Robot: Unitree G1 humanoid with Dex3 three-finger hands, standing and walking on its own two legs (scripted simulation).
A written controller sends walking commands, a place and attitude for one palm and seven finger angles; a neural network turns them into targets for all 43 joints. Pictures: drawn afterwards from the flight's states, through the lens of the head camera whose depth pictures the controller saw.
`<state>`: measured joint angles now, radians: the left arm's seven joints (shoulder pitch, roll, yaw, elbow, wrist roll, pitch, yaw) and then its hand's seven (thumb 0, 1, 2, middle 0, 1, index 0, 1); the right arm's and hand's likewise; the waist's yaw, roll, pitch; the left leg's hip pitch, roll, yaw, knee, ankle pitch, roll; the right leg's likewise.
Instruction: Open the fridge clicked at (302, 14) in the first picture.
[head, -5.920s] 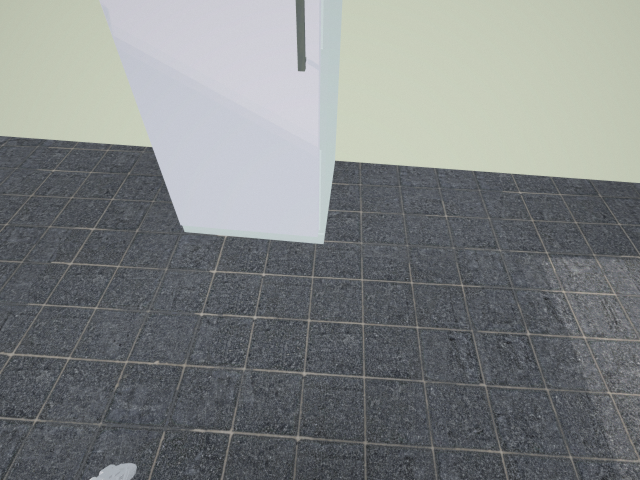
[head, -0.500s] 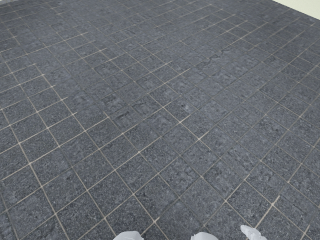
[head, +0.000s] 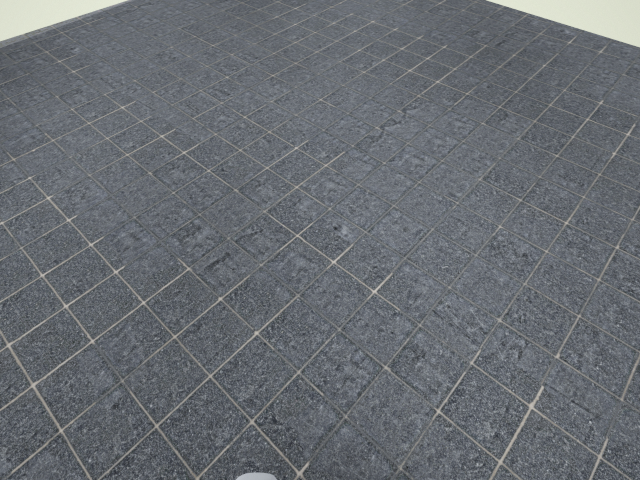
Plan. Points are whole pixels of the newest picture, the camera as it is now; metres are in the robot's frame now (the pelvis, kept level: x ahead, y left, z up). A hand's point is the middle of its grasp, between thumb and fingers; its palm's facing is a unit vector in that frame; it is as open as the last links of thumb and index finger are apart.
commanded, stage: turn to face it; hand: right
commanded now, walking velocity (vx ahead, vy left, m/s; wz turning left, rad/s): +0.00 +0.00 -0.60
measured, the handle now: out of the picture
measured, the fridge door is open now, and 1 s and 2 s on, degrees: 0 0 0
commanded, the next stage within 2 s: none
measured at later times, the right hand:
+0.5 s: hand out of the picture -0.03 -0.17 -0.17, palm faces +0.34 +0.91 -0.25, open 7.4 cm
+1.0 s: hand out of the picture -0.04 -0.19 -0.15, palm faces +0.57 +0.76 -0.31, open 7.4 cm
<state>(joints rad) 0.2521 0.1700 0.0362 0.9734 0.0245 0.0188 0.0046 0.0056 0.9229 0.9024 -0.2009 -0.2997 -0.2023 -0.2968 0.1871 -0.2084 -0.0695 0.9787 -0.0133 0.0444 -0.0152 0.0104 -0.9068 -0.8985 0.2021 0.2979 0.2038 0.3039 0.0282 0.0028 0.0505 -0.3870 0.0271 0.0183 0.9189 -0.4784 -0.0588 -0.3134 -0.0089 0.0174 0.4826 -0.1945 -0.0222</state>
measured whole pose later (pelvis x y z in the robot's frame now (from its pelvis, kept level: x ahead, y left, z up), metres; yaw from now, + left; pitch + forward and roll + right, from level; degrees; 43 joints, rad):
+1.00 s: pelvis -0.01 +0.05 -0.01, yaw -36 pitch +0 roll -1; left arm 0.20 0.25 0.08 0.91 0.02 0.06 -0.02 0.01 0.90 0.90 -0.20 -0.30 -0.20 -0.30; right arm 0.17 -0.22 -0.05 0.85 -0.02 0.01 -0.01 0.01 -0.91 -0.90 0.20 0.30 0.20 0.30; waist 0.03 -0.05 0.07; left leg -0.30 0.04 0.06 0.61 -0.31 -0.02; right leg -0.39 0.04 0.10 0.76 -0.42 0.03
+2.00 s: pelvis -0.01 +0.07 +0.00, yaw -73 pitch -1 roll -2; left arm 0.22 0.27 0.10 0.93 0.02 0.08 -0.04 0.01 0.91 0.90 -0.20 -0.30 -0.20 -0.30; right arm 0.19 -0.19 -0.03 0.86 -0.03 0.02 -0.02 0.01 -0.90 -0.90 0.21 0.30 0.21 0.30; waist 0.04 -0.04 0.06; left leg -0.21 0.08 0.12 0.52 -0.29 0.01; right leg -0.51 0.01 0.02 1.15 -0.39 0.06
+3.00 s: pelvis -0.01 +0.09 +0.00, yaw -109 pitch -2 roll -1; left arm 0.18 0.26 0.08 0.94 0.01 0.09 -0.04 0.01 0.91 0.90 -0.19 -0.30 -0.20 -0.30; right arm 0.24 -0.21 -0.04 0.89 -0.03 0.02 -0.01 0.01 -0.90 -0.90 0.21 0.30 0.21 0.30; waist 0.00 0.01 0.09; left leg -0.23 0.16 0.24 0.54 -0.27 -0.01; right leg -0.37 -0.04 -0.05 0.87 -0.45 0.07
